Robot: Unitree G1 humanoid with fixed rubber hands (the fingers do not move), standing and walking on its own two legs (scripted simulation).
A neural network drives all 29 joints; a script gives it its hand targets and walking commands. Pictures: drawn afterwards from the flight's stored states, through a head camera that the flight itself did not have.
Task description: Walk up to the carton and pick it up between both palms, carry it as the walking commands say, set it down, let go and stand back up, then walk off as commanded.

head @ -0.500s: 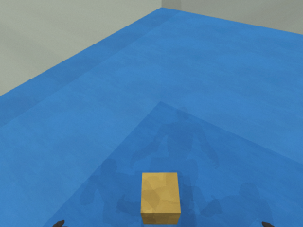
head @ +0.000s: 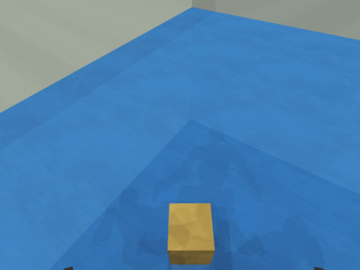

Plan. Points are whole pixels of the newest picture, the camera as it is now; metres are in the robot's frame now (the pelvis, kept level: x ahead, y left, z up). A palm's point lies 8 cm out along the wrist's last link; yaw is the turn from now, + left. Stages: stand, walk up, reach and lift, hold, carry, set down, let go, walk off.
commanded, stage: stand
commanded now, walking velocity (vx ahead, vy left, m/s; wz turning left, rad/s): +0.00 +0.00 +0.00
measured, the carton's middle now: (190, 234) +0.41 +0.00 -0.66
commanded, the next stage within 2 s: walk off in 0.20 s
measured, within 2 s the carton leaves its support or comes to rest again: neither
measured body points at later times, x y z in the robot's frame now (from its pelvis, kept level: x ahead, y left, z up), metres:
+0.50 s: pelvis +0.00 +0.00 +0.00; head +0.00 +0.00 +0.45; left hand +0.09 +0.31 -0.12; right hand +0.09 -0.31 -0.12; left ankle -0.02 +0.13 -0.75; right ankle +0.01 -0.12 -0.75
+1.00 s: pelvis -0.11 -0.04 -0.02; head -0.08 -0.06 +0.43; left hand -0.06 +0.25 -0.14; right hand -0.02 -0.32 -0.16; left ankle -0.03 +0.13 -0.74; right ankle -0.13 -0.14 -0.75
